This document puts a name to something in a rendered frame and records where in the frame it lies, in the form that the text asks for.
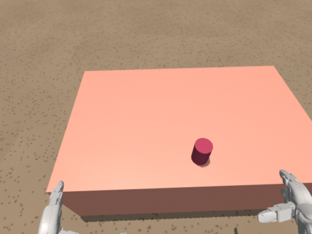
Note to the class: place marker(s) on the left robot hand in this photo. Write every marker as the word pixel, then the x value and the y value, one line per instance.
pixel 50 219

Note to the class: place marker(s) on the right robot hand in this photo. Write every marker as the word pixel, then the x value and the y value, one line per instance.
pixel 296 193

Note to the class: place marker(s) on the right robot arm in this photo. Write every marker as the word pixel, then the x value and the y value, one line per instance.
pixel 303 218

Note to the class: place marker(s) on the can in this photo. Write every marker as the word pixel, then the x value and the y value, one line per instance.
pixel 201 151

